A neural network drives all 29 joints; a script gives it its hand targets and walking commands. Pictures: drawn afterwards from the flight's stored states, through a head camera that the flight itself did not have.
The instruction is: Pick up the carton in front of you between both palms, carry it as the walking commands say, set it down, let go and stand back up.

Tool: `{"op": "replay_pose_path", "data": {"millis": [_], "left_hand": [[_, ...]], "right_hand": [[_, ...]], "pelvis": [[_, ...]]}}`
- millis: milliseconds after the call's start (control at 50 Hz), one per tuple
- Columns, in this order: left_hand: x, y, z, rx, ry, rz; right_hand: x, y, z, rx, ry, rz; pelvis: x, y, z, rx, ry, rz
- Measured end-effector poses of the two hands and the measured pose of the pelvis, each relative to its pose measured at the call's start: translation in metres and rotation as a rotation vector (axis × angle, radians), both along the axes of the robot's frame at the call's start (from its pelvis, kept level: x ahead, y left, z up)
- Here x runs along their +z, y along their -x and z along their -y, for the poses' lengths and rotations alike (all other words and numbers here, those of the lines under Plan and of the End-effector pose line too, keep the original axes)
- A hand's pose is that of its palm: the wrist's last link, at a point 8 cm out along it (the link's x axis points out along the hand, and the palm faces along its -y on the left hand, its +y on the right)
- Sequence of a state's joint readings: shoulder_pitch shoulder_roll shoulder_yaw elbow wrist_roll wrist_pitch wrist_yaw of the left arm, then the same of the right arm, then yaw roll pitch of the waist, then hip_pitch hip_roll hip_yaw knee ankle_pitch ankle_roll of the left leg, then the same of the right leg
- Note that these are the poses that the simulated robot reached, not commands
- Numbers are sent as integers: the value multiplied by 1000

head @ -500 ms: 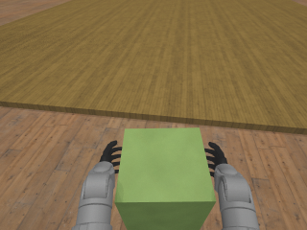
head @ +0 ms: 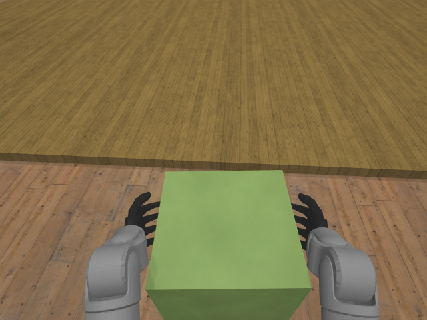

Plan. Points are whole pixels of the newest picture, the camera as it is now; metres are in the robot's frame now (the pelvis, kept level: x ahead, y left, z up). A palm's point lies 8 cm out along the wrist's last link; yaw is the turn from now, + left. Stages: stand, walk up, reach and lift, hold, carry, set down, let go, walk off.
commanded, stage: carry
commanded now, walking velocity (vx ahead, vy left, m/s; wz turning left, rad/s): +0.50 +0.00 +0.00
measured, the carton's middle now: (224, 255) +0.26 +0.00 +0.01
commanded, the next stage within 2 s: none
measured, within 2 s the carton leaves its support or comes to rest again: neither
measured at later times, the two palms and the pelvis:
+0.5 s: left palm (170, 122) +0.57 +0.13 +0.09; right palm (289, 118) +0.58 -0.17 +0.09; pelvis +0.31 -0.04 +0.00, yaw +3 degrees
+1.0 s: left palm (180, 65) +0.91 +0.14 +0.08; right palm (267, 62) +0.91 -0.16 +0.09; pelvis +0.65 -0.01 +0.00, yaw +0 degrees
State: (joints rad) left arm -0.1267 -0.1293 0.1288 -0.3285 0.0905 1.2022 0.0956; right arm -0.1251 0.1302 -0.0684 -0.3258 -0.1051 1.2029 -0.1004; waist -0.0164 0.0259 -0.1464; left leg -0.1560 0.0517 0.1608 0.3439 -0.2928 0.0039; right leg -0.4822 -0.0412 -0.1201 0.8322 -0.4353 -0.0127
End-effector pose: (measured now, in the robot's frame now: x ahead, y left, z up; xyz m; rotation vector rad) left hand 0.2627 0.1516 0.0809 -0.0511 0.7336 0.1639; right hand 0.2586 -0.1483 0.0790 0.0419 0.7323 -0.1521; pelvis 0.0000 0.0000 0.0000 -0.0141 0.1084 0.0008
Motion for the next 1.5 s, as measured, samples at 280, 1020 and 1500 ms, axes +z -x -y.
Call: {"op": "replay_pose_path", "data": {"millis": [280, 1020, 1500], "left_hand": [[-9, -161, 33, 70, -11, -32], [5, -660, 14, 7, 2, 86], [77, -1079, 35, 1, -48, 88]], "right_hand": [[-9, -185, 33, 45, -37, -33], [11, -666, 14, 11, 13, 85], [76, -1090, 35, 48, 11, 91]], "pelvis": [[-7, -162, 49, 65, -20, 24], [-6, -661, 17, 4, 0, 45], [-12, -951, 41, 6, -27, 15]]}}
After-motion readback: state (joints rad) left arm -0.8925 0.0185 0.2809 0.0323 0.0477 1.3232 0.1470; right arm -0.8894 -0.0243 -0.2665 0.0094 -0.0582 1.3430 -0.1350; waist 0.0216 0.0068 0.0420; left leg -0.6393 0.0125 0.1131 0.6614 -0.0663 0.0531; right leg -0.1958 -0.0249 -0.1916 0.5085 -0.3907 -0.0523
